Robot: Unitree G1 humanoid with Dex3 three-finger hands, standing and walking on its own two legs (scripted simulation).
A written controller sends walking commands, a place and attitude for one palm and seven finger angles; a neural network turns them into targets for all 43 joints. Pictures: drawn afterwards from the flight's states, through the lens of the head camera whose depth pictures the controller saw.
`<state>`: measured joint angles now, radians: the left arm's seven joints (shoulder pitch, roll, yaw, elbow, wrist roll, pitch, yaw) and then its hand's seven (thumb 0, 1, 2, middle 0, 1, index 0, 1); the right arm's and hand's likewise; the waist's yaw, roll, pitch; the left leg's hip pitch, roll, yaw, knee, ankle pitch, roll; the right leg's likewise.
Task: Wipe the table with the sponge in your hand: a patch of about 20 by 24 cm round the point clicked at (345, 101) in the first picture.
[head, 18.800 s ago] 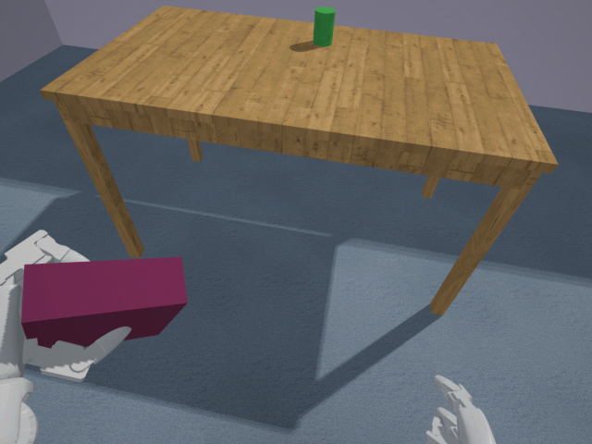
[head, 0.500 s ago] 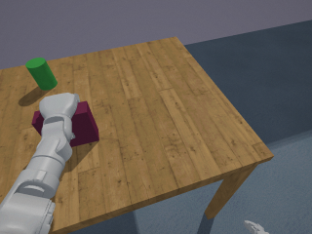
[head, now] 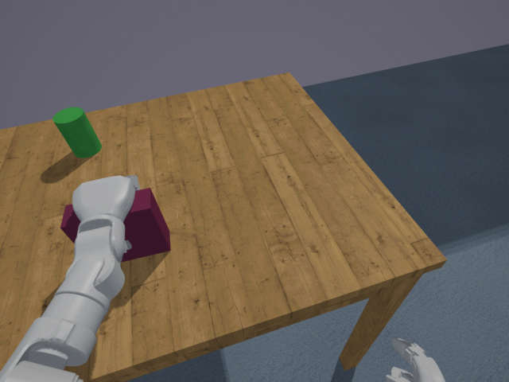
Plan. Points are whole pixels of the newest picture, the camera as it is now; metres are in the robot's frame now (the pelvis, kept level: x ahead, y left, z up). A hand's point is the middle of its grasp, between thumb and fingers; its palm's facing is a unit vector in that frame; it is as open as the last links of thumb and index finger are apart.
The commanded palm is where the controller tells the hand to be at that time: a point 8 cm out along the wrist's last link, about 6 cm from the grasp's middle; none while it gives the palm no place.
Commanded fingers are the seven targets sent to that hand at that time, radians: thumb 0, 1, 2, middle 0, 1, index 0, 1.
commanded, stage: wipe back along the middle lane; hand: left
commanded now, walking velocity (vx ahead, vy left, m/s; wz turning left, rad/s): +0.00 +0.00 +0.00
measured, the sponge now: (126, 236) +0.35 +0.27 +0.02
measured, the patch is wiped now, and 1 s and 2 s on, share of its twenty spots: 0.45 0.65 0.80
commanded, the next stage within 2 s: slide across to the third lane in 0.94 s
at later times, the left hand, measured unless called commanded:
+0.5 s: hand (120, 246) +0.30 +0.24 +0.07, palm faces +0.03 -0.02 -1.00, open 9.4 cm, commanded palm +0.25 +0.23 +0.10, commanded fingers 0.00 0.10 1.30 -1.20 -1.60 -1.20 -1.60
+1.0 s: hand (119, 271) +0.25 +0.23 +0.08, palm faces +0.05 -0.06 -1.00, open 9.4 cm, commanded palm +0.21 +0.21 +0.11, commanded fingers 0.00 0.10 1.30 -1.20 -1.60 -1.20 -1.60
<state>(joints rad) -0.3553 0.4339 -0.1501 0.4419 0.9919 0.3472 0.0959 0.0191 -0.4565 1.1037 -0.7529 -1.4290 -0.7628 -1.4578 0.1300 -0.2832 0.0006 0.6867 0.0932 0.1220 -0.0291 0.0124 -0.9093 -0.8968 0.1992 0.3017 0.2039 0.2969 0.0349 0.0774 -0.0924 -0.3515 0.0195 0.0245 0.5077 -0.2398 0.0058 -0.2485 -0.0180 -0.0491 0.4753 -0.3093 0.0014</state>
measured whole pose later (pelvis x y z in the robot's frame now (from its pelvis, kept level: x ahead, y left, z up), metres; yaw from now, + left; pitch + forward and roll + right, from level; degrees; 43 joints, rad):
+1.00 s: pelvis -0.01 -0.01 +0.00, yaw -1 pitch +0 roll +0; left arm 0.04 0.38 -0.20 -0.04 0.99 0.46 0.09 0.04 -0.44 1.08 -0.73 -1.45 -0.77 -1.45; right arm 0.06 -0.27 0.02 0.66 0.08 0.08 -0.01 0.01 -0.91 -0.90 0.20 0.30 0.20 0.30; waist 0.08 0.10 -0.07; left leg -0.27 0.03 0.03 0.50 -0.23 -0.01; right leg -0.19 -0.01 -0.04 0.51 -0.32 -0.01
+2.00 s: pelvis -0.03 -0.03 +0.00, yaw +0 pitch -1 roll +1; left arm -0.27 0.25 -0.39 0.27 0.98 0.52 0.10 0.00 -0.50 1.11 -0.78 -1.41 -0.83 -1.34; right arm 0.02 -0.25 0.02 0.73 0.09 0.07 0.00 0.02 -0.91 -0.90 0.20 0.30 0.19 0.29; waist 0.10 0.10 -0.08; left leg -0.28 0.04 0.01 0.49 -0.19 -0.03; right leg -0.21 0.00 -0.06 0.54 -0.31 -0.04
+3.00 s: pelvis -0.04 -0.02 -0.01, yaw -1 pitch +6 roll +0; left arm -0.71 0.28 -0.21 0.89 0.99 0.38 0.16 0.01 -0.52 1.13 -0.80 -1.38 -0.84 -1.35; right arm 0.15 -0.26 0.01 0.75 0.08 0.11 -0.06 0.01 -0.91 -0.90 0.20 0.30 0.20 0.30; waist 0.00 0.06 -0.12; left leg -0.45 0.05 0.01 0.54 -0.20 -0.02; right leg -0.37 0.01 -0.05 0.57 -0.30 -0.03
